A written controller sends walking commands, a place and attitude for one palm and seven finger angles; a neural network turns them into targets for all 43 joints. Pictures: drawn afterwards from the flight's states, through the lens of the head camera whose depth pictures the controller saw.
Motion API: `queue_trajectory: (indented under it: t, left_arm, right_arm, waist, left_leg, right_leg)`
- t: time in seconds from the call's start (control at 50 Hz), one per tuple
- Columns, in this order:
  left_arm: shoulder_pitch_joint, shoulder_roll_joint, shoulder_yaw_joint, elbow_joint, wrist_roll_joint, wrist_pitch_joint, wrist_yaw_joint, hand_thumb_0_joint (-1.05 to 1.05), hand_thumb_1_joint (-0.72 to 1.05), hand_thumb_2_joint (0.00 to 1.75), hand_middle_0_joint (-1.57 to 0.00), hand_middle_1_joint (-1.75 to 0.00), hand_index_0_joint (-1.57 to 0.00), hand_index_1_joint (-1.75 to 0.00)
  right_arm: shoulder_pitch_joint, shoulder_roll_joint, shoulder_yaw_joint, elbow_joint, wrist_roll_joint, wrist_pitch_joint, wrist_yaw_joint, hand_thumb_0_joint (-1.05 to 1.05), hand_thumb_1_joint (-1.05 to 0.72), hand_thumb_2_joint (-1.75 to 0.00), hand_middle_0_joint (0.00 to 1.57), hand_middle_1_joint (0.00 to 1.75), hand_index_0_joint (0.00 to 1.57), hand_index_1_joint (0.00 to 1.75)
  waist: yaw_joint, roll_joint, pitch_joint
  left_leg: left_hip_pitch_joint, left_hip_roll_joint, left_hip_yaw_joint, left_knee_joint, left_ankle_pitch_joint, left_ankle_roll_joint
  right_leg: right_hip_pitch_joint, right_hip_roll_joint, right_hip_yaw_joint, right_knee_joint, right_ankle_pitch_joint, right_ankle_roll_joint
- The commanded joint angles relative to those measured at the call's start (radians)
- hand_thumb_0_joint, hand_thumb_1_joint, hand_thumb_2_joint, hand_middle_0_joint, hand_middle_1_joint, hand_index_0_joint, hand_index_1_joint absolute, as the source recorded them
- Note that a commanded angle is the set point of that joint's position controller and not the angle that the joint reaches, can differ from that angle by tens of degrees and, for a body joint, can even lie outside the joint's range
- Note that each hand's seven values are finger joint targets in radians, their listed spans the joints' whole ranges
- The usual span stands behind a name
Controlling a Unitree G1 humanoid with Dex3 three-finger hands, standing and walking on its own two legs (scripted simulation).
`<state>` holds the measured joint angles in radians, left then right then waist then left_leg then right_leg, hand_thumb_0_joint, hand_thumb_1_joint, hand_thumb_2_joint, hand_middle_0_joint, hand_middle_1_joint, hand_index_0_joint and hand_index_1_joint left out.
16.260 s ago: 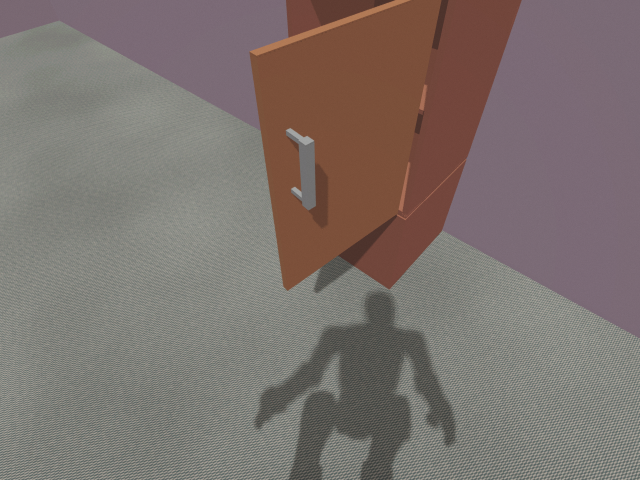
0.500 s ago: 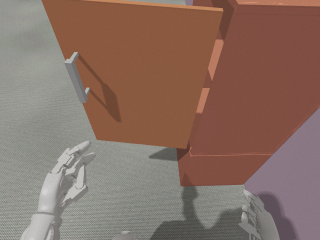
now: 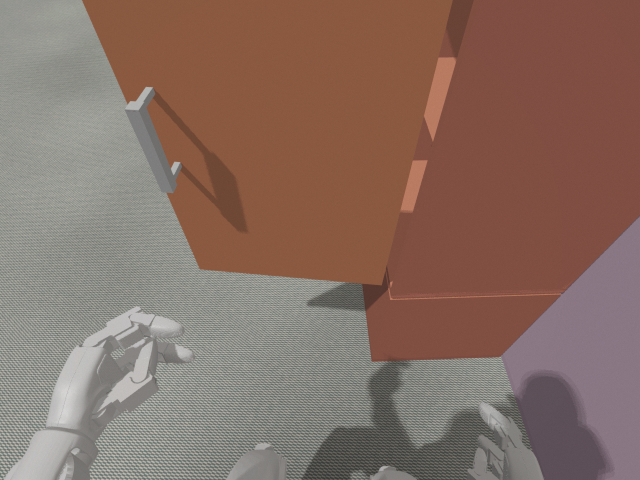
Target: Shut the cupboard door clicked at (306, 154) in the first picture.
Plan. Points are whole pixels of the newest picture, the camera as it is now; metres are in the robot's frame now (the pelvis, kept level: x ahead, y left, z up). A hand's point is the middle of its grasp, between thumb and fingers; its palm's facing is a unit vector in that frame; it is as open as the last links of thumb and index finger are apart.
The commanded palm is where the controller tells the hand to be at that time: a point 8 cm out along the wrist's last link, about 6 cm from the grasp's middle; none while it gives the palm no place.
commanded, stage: raise the hand and make a fist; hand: left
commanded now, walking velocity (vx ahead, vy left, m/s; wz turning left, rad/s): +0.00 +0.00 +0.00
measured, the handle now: (158, 142) +0.54 +0.27 +0.11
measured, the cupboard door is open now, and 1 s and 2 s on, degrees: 82 82 82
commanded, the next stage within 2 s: bring the fist close to the handle in 1.10 s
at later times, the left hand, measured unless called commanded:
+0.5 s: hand (109, 375) +0.21 +0.22 +0.10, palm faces -0.01 -1.00 -0.03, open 3.0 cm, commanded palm +0.19 +0.27 +0.10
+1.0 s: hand (130, 363) +0.22 +0.20 +0.11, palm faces -0.04 -1.00 -0.03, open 3.1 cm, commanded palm +0.20 +0.25 +0.11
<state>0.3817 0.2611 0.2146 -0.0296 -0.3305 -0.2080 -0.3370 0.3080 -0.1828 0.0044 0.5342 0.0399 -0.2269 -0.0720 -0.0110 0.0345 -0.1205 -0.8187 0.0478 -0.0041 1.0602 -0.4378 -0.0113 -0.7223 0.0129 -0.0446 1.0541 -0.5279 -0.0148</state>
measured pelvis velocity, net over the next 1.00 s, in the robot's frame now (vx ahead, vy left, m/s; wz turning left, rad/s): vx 0.00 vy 0.00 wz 0.03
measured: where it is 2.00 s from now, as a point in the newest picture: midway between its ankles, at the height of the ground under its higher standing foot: outside the picture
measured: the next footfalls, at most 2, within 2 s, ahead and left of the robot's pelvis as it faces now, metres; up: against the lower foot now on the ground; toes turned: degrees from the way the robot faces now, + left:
none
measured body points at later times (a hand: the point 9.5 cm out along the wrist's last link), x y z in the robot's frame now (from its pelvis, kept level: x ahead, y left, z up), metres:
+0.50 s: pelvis +0.00 +0.02 +0.01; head +0.02 +0.03 +0.46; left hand +0.20 +0.27 +0.10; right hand +0.21 -0.18 -0.03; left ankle +0.05 +0.13 -0.67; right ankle +0.00 -0.11 -0.67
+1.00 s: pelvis +0.00 +0.00 +0.03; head +0.03 +0.00 +0.47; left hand +0.21 +0.25 +0.11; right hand +0.18 -0.23 -0.04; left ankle +0.05 +0.13 -0.67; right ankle +0.00 -0.11 -0.67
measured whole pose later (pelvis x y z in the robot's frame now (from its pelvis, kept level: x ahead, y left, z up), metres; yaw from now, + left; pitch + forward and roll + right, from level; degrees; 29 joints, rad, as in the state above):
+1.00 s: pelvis +0.00 +0.00 +0.03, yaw +1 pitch +6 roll -1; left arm 0.35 0.27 0.18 -0.07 -0.33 -0.22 -0.33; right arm 0.30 -0.26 0.03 0.53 0.05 -0.25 -0.07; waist 0.01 0.04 -0.08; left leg -0.64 0.03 -0.01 0.91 -0.38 0.00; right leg -0.53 0.00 -0.06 0.89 -0.47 -0.01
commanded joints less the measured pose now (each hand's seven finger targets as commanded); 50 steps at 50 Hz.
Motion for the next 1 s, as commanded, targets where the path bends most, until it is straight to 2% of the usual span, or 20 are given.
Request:
queue_trajectory:
  t: [0.0, 0.04, 0.1, 0.16, 0.22, 0.26, 0.32, 0.36, 0.4, 0.42, 0.48, 0.52, 0.56, 0.62, 0.66, 0.72, 0.78, 0.82, 0.92, 0.98]
  left_arm:
    - [0.03, 0.1, 0.084, -0.259, -0.01, -0.188, 0.064, 0.0, 0.9, 0.9, -0.95, -1.12, -0.95, -1.12]
    - [0.0, 0.073, 0.006, -0.235, 0.01, -0.216, 0.035, 0.0, 0.9, 0.9, -0.99, -1.16, -0.99, -1.16]
    - [-0.026, 0.075, -0.049, -0.217, 0.007, -0.211, -0.032, 0.0, 0.9, 0.9, -1.04, -1.22, -1.04, -1.22]
    - [-0.056, 0.14, 0.0, -0.286, 0.002, -0.181, -0.042, 0.0, 0.9, 0.9, -1.1, -1.28, -1.1, -1.28]
    - [-0.046, 0.21, 0.104, -0.376, 0.0, -0.171, 0.013, 0.0, 0.9, 0.9, -1.15, -1.34, -1.15, -1.34]
    - [-0.014, 0.167, 0.095, -0.401, -0.007, -0.168, 0.05, 0.0, 0.9, 0.9, -1.19, -1.38, -1.19, -1.38]
    - [-0.001, 0.123, 0.063, -0.339, 0.003, -0.132, 0.077, 0.0, 0.9, 0.9, -1.24, -1.44, -1.24, -1.44]
    - [-0.011, 0.089, 0.005, -0.281, 0.015, -0.094, 0.061, 0.0, 0.9, 0.9, -1.28, -1.48, -1.28, -1.48]
    - [-0.039, 0.084, -0.033, -0.248, 0.028, -0.056, 0.032, 0.0, 0.9, 0.9, -1.3, -1.5, -1.3, -1.5]
    - [-0.056, 0.087, -0.04, -0.229, 0.03, -0.038, 0.018, 0.0, 0.9, 0.9, -1.3, -1.5, -1.3, -1.5]
    - [-0.124, 0.126, -0.023, -0.279, 0.025, -0.028, -0.001, 0.0, 0.9, 0.9, -1.3, -1.5, -1.3, -1.5]
    - [-0.17, 0.199, 0.06, -0.32, 0.013, -0.045, 0.012, 0.0, 0.9, 0.9, -1.3, -1.5, -1.3, -1.5]
    - [-0.18, 0.199, 0.083, -0.371, -0.002, -0.079, 0.024, 0.0, 0.9, 0.9, -1.3, -1.5, -1.3, -1.5]
    - [-0.161, 0.19, 0.092, -0.351, -0.014, -0.105, 0.036, 0.0, 0.9, 0.9, -1.3, -1.5, -1.3, -1.5]
    - [-0.156, 0.152, 0.048, -0.318, -0.01, -0.092, 0.026, 0.0, 0.9, 0.9, -1.3, -1.5, -1.3, -1.5]
    - [-0.105, 0.115, 0.003, -0.207, -0.003, -0.032, -0.004, 0.0, 0.9, 0.9, -1.3, -1.5, -1.3, -1.5]
    - [-0.1, 0.125, 0.001, -0.207, -0.006, 0.003, -0.028, 0.0, 0.9, 0.9, -1.3, -1.5, -1.3, -1.5]
    - [-0.123, 0.173, 0.056, -0.217, -0.015, -0.004, -0.022, 0.0, 0.9, 0.9, -1.3, -1.5, -1.3, -1.5]
    - [-0.176, 0.205, 0.112, -0.305, -0.026, -0.107, 0.023, 0.0, 0.9, 0.9, -1.3, -1.5, -1.3, -1.5]
    - [-0.158, 0.145, 0.055, -0.285, -0.018, -0.138, 0.023, 0.0, 0.9, 0.9, -1.3, -1.5, -1.3, -1.5]
  right_arm:
    - [-0.102, -0.141, -0.06, -0.157, -0.013, -0.07, 0.012, 0.0, -0.9, -0.9, 0.2, 0.3, 0.2, 0.3]
    - [-0.086, -0.162, -0.06, -0.149, -0.014, -0.079, 0.015, 0.0, -0.9, -0.9, 0.2, 0.3, 0.2, 0.3]
    - [-0.069, -0.189, -0.061, -0.157, -0.001, -0.096, 0.01, 0.0, -0.9, -0.9, 0.2, 0.3, 0.2, 0.3]
    - [-0.072, -0.199, -0.061, -0.171, 0.006, -0.104, 0.0, 0.0, -0.9, -0.9, 0.2, 0.3, 0.2, 0.3]
    - [-0.088, -0.187, -0.054, -0.175, 0.002, -0.098, -0.001, 0.0, -0.9, -0.9, 0.2, 0.3, 0.2, 0.3]
    - [-0.093, -0.171, -0.047, -0.185, 0.001, -0.085, 0.004, 0.0, -0.9, -0.9, 0.2, 0.3, 0.2, 0.3]
    - [-0.095, -0.168, -0.037, -0.181, 0.0, -0.059, 0.013, 0.0, -0.9, -0.9, 0.2, 0.3, 0.2, 0.3]
    - [-0.091, -0.178, -0.035, -0.186, 0.005, -0.044, 0.016, 0.0, -0.9, -0.9, 0.2, 0.3, 0.2, 0.3]
    - [-0.085, -0.19, -0.03, -0.196, 0.009, -0.039, 0.014, 0.0, -0.9, -0.9, 0.2, 0.3, 0.2, 0.3]
    - [-0.089, -0.193, -0.024, -0.197, 0.009, -0.038, 0.012, 0.0, -0.9, -0.9, 0.2, 0.3, 0.2, 0.3]
    - [-0.092, -0.194, -0.018, -0.213, 0.011, -0.045, 0.004, 0.0, -0.9, -0.9, 0.2, 0.3, 0.2, 0.3]
    - [-0.093, -0.196, -0.013, -0.21, 0.003, -0.048, -0.002, 0.0, -0.9, -0.9, 0.2, 0.3, 0.2, 0.3]
    - [-0.098, -0.181, -0.009, -0.209, 0.005, -0.058, 0.001, 0.0, -0.9, -0.9, 0.2, 0.3, 0.2, 0.3]
    - [-0.099, -0.177, -0.003, -0.184, 0.003, -0.066, 0.004, 0.0, -0.9, -0.9, 0.2, 0.3, 0.2, 0.3]
    - [-0.102, -0.179, -0.003, -0.179, 0.009, -0.067, 0.008, 0.0, -0.9, -0.9, 0.2, 0.3, 0.2, 0.3]
    - [-0.102, -0.188, -0.009, -0.169, 0.016, -0.068, 0.008, 0.0, -0.9, -0.9, 0.2, 0.3, 0.2, 0.3]
    - [-0.102, -0.194, -0.016, -0.181, 0.018, -0.072, 0.005, 0.0, -0.9, -0.9, 0.2, 0.3, 0.2, 0.3]
    - [-0.104, -0.198, -0.017, -0.179, 0.013, -0.072, 0.001, 0.0, -0.9, -0.9, 0.2, 0.3, 0.2, 0.3]
    - [-0.105, -0.186, -0.017, -0.168, 0.006, -0.085, -0.001, 0.0, -0.9, -0.9, 0.2, 0.3, 0.2, 0.3]
    - [-0.1, -0.181, -0.019, -0.152, 0.011, -0.093, 0.005, 0.0, -0.9, -0.9, 0.2, 0.3, 0.2, 0.3]
  waist:
    - [0.039, -0.015, -0.183]
    - [0.0, -0.014, -0.146]
    - [-0.019, 0.0, -0.131]
    - [0.0, 0.017, -0.195]
    - [0.047, 0.074, -0.258]
    - [0.051, 0.083, -0.249]
    - [0.035, 0.079, -0.153]
    - [0.005, 0.033, -0.074]
    - [-0.009, 0.015, -0.037]
    - [-0.003, 0.044, -0.019]
    - [-0.002, 0.033, -0.056]
    - [0.018, 0.035, -0.11]
    - [0.025, 0.066, -0.165]
    - [0.034, 0.072, -0.149]
    - [0.019, 0.083, -0.102]
    - [0.014, 0.034, -0.035]
    - [0.018, -0.015, -0.05]
    - [0.031, -0.038, -0.062]
    - [0.04, -0.009, -0.119]
    - [0.024, 0.027, -0.115]
  left_leg:
    - [0.183, -0.042, -0.033, -0.138, 0.267, 0.03]
    - [0.176, -0.041, -0.038, -0.126, 0.231, 0.035]
    - [0.177, -0.039, -0.05, -0.144, 0.133, 0.039]
    - [0.232, -0.037, -0.061, -0.177, 0.124, 0.042]
    - [0.297, -0.036, -0.073, -0.208, 0.195, 0.034]
    - [0.329, -0.032, -0.078, -0.231, 0.215, 0.024]
    - [0.303, -0.029, -0.083, -0.257, 0.175, 0.021]
    - [0.276, -0.025, -0.082, -0.272, 0.111, 0.022]
    - [0.264, -0.024, -0.083, -0.286, 0.064, 0.026]
    - [0.256, -0.031, -0.079, -0.29, 0.058, 0.029]
    - [0.292, -0.032, -0.08, -0.302, 0.044, 0.033]
    - [0.311, -0.038, -0.073, -0.295, 0.087, 0.033]
    - [0.356, -0.038, -0.071, -0.295, 0.134, 0.03]
    - [0.354, -0.041, -0.065, -0.295, 0.171, 0.028]
    - [0.345, -0.039, -0.062, -0.305, 0.142, 0.026]
    - [0.308, -0.043, -0.057, -0.315, 0.113, 0.031]
    - [0.301, -0.048, -0.043, -0.31, 0.124, 0.035]
    - [0.29, -0.051, -0.04, -0.3, 0.137, 0.035]
    - [0.318, -0.052, -0.031, -0.28, 0.19, 0.035]
    - [0.325, -0.052, -0.025, -0.276, 0.186, 0.034]
  right_leg:
    - [0.074, 0.007, 0.0, -0.14, 0.36, 0.012]
    - [0.015, 0.009, -0.003, -0.142, 0.296, 0.01]
    - [-0.021, 0.011, 0.005, -0.175, 0.164, 0.004]
    - [0.019, 0.014, 0.0, -0.189, 0.15, -0.002]
    - [0.078, 0.025, -0.022, -0.165, 0.217, -0.017]
    - [0.088, 0.026, -0.04, -0.164, 0.242, -0.017]
    - [0.084, 0.033, -0.05, -0.19, 0.227, -0.016]
    - [0.06, 0.031, -0.051, -0.22, 0.194, -0.008]
    - [0.057, 0.029, -0.045, -0.245, 0.164, -0.004]
    - [0.067, 0.029, -0.037, -0.256, 0.159, -0.008]
    - [0.096, 0.025, -0.029, -0.28, 0.14, -0.008]
    - [0.138, 0.028, -0.021, -0.282, 0.162, -0.012]
    - [0.162, 0.027, -0.022, -0.277, 0.198, -0.015]
    - [0.187, 0.03, -0.024, -0.281, 0.233, -0.019]
    - [0.166, 0.025, -0.024, -0.295, 0.215, -0.013]
    - [0.167, 0.019, -0.01, -0.331, 0.19, -0.007]
    - [0.184, 0.007, 0.008, -0.35, 0.185, 0.001]
    - [0.205, 0.004, 0.024, -0.355, 0.176, 0.0]
    - [0.221, 0.008, 0.027, -0.323, 0.23, -0.004]
    - [0.198, 0.006, 0.023, -0.313, 0.238, -0.003]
